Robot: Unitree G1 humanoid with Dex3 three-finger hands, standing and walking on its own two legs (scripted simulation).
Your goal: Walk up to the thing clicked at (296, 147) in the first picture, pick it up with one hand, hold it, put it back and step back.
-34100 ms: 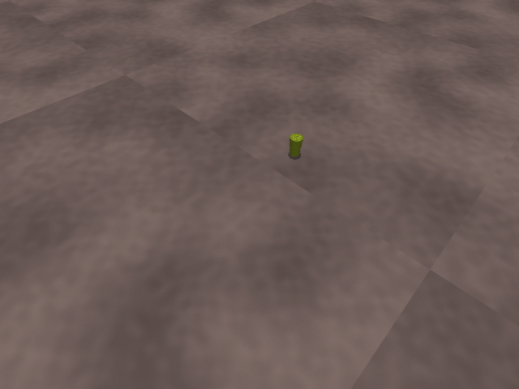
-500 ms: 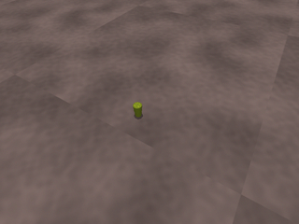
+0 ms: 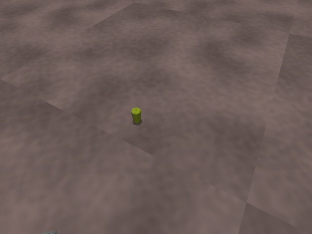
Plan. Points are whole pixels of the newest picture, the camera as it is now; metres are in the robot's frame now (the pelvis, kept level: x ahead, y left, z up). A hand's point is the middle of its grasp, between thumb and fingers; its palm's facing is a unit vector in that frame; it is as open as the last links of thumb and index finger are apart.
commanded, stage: step back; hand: left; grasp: from the side
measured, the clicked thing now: (136, 115) +1.10 +0.19 -0.70
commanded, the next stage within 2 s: stand in 0.20 s
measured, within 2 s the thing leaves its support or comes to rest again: neither
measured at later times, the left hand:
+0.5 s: hand out of the picture +0.11 +0.26 -0.13, palm faces +0.00 -0.94 -0.33, open 7.4 cm
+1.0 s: hand out of the picture +0.08 +0.26 -0.13, palm faces -0.01 -0.94 -0.35, open 7.4 cm
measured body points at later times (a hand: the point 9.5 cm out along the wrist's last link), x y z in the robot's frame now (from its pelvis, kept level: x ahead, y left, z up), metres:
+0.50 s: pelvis +0.02 +0.01 +0.02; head +0.03 +0.02 +0.47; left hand +0.11 +0.31 -0.11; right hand +0.13 -0.28 -0.11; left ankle +0.00 +0.13 -0.73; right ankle +0.03 -0.12 -0.73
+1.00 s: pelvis +0.01 +0.00 +0.02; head +0.01 +0.00 +0.47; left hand +0.08 +0.30 -0.11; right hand +0.09 -0.30 -0.11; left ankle +0.00 +0.13 -0.73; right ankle +0.03 -0.12 -0.73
